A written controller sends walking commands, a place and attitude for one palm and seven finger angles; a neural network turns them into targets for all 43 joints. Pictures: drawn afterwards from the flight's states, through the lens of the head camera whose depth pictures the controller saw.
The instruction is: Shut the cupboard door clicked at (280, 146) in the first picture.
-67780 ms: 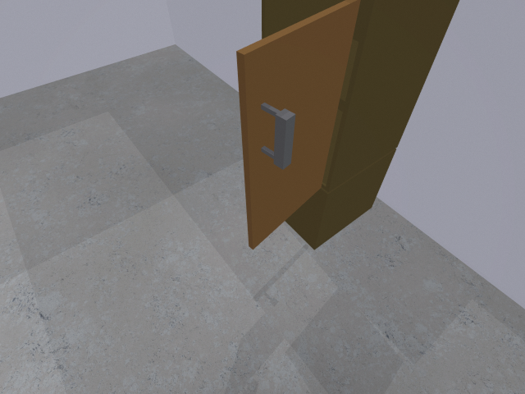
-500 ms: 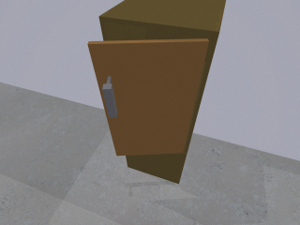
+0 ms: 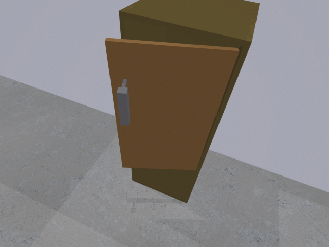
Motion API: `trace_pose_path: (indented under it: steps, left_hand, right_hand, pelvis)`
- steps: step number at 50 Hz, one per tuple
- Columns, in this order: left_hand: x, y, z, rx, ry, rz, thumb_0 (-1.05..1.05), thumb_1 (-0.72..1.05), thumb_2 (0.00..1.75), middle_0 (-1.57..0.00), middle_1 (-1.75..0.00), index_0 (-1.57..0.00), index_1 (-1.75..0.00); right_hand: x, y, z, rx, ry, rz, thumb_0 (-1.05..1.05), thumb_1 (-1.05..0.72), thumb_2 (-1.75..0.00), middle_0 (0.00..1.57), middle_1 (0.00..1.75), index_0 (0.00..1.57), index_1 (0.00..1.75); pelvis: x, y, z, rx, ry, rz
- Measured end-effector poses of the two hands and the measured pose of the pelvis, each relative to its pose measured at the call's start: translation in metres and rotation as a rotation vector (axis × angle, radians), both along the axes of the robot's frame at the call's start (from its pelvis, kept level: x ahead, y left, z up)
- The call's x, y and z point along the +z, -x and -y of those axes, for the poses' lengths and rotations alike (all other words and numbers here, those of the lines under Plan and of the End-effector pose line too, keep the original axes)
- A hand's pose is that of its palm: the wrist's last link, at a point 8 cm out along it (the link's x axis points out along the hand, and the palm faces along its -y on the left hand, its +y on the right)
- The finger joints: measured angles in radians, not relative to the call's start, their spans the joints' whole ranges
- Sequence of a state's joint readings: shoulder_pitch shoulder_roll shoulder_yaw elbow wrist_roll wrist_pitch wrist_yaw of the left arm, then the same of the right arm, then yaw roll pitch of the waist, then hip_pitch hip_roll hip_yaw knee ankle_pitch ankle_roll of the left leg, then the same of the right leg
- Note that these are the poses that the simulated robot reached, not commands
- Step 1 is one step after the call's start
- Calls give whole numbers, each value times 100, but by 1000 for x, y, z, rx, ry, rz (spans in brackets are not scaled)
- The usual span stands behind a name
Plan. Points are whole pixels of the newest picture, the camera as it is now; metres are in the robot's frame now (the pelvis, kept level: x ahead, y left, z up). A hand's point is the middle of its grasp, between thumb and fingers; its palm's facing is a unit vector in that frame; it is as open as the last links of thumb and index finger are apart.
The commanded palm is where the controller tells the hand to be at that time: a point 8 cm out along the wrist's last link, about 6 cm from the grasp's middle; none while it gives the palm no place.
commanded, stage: shuffle to correct the standing spot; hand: left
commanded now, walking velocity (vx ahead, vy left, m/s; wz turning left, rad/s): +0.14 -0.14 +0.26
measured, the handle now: (124, 102) +0.49 +0.16 +0.08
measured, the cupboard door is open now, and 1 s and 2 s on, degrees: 22 22 22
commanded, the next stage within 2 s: come to a stop and stand still in 0.14 s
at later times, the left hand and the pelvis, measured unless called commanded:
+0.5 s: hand out of the picture +0.02 +0.11 -0.18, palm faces +0.10 -0.99 -0.11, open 7.4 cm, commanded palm none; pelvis +0.07 -0.02 +0.00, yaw +2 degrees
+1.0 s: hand out of the picture +0.01 +0.14 -0.17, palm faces +0.06 -0.99 -0.16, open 7.3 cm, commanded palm none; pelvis +0.00 -0.02 +0.00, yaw +1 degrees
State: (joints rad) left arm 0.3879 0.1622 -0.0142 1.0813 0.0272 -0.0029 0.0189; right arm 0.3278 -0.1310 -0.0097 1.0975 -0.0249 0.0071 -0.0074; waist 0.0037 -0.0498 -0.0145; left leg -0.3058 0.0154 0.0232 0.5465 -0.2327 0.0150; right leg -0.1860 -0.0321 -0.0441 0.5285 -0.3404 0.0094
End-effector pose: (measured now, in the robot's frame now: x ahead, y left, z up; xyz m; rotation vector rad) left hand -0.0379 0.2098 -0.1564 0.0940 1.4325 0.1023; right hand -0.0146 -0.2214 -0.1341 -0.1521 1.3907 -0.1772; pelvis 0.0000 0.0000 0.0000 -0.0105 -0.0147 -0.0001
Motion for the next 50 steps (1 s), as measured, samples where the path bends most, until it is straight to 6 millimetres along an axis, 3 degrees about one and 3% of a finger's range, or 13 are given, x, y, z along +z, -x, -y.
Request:
trace_pose_path:
  steps: [7,12,19,24,29,34,39,50]
  left_hand:
    - [3,2,4,35,-19,-50,0,91,90,-20,-30,-20,-30]
    - [7,-7,15,50,-30,-72,0,91,90,-20,-30,-20,-30]
    - [-3,-22,35,87,-4,-79,0,91,90,-20,-30,-20,-30]
    - [0,-46,44,90,25,-60,0,91,90,-20,-30,-20,-30]
    - [9,-76,37,59,-12,17,1,92,90,-20,-30,-20,-30]
    - [16,-81,14,34,-94,59,2,93,90,-21,-30,-20,-30]
    - [18,-75,1,25,-140,105,2,93,90,-20,-30,-20,-30]
    - [11,-36,18,33,-37,95,1,92,90,-20,-30,-20,-30]
  right_hand:
    - [-5,-22,2,9,-16,-7,0,-90,-90,20,30,20,30]
    - [-9,-43,16,12,-9,-4,1,-92,-90,20,30,20,30]
    - [-9,-89,30,54,34,19,1,-92,-90,20,30,20,30]
    - [5,-122,28,62,51,90,1,-93,-90,20,30,20,30]
    - [9,-138,25,61,29,142,0,-92,-90,20,30,20,30]
    - [0,-131,27,48,0,164,0,-91,-90,20,30,20,30]
    - [-11,-107,32,39,-11,140,0,-92,-90,20,30,20,30]
    - [2,-43,28,48,7,58,0,-93,-90,20,30,20,30]
  pelvis:
    - [-2,-20,9,15,-7,-23]
    - [-3,-36,19,13,-4,-32]
    - [-8,-59,25,35,10,-20]
    - [1,-69,23,32,-2,-4]
    - [7,-62,25,18,-12,-8]
    - [3,-45,30,9,-15,-18]
    - [-3,-27,32,16,-15,-5]
    - [5,-2,23,25,-7,23]
